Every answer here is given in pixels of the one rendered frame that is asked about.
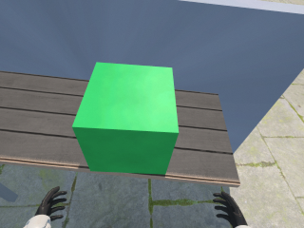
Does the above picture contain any left robot hand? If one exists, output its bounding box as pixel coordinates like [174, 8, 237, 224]
[34, 186, 67, 221]

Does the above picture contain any table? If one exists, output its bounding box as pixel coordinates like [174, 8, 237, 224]
[0, 70, 240, 202]

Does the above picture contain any left robot forearm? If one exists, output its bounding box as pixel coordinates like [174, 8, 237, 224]
[24, 215, 51, 228]

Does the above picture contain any carton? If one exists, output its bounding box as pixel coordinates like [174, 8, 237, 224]
[72, 62, 179, 175]

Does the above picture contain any right robot hand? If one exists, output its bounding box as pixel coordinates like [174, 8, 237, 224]
[213, 191, 248, 228]

